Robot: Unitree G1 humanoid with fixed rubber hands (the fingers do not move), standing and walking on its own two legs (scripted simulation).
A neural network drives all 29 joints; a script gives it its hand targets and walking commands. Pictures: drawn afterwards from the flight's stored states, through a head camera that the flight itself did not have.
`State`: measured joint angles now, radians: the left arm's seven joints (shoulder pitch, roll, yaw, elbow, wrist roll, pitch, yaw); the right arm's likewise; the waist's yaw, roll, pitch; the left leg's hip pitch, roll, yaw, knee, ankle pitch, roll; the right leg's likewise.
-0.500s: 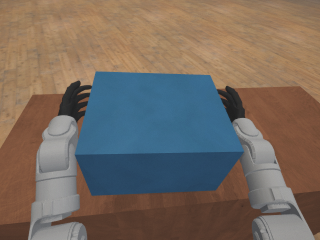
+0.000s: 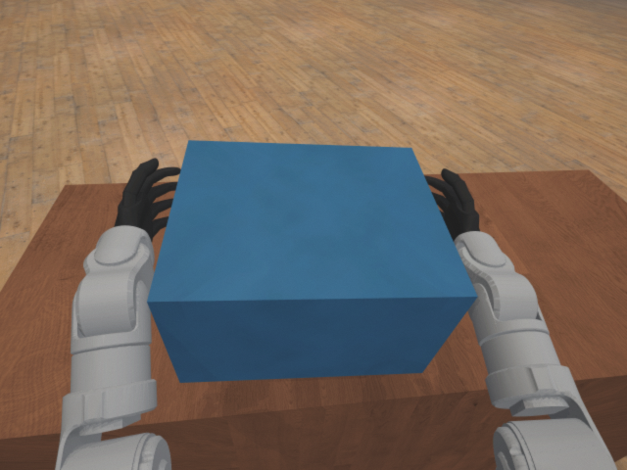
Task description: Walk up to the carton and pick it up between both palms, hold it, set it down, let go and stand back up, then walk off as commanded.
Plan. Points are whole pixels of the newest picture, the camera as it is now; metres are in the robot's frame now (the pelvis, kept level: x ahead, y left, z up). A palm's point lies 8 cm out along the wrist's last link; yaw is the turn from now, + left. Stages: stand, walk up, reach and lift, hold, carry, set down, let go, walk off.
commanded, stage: hold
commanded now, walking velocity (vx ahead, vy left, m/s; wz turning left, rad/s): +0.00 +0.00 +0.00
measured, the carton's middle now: (304, 256) +0.35 +0.01 +0.13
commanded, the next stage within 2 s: none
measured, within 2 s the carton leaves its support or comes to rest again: neither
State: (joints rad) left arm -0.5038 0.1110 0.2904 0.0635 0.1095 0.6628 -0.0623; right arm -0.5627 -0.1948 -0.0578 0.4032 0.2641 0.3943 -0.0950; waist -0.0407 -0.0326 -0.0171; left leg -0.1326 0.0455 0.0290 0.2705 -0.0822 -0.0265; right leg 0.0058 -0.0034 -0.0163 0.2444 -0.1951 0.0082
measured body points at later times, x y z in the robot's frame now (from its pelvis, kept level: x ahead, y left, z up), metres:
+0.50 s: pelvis +0.00 +0.00 +0.00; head -0.02 +0.01 +0.45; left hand +0.37 +0.20 +0.18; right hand +0.38 -0.19 +0.16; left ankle +0.04 +0.14 -0.75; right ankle -0.04 -0.12 -0.75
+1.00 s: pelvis +0.00 +0.00 +0.00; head -0.03 +0.02 +0.45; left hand +0.37 +0.20 +0.18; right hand +0.37 -0.19 +0.16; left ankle +0.04 +0.14 -0.75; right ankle -0.04 -0.12 -0.75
